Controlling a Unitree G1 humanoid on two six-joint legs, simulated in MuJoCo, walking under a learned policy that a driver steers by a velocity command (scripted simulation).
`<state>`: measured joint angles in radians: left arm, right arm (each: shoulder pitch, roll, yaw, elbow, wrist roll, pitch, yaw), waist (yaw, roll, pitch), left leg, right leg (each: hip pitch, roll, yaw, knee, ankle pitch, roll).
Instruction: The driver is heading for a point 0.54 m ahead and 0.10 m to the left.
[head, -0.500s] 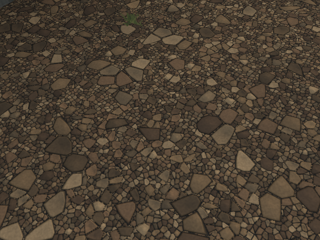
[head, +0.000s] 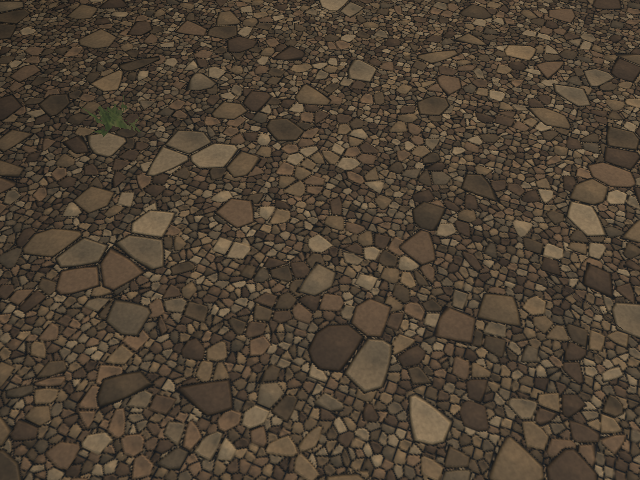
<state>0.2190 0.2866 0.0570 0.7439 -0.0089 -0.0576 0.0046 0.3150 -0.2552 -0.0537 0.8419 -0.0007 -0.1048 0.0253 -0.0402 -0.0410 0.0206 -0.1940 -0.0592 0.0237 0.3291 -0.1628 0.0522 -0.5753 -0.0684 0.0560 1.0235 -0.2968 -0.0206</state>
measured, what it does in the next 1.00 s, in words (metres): walks ahead, turning left: right foot, then left foot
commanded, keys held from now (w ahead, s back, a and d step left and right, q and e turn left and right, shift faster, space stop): w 0.18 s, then no key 0.08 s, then q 0.74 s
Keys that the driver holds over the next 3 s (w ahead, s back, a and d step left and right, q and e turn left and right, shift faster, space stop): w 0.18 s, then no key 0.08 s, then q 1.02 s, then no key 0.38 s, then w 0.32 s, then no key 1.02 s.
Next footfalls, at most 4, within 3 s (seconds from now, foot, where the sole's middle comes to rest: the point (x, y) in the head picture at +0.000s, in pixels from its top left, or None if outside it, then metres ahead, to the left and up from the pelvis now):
0.26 right None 0.31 -0.16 -0.78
0.78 left None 0.29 0.09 -0.78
1.24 right None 0.39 -0.12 -0.78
1.60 left None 0.22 0.09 -0.78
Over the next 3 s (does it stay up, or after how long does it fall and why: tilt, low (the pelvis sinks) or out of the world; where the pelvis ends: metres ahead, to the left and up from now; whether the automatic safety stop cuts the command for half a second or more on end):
stays up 0.43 0.06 -0.01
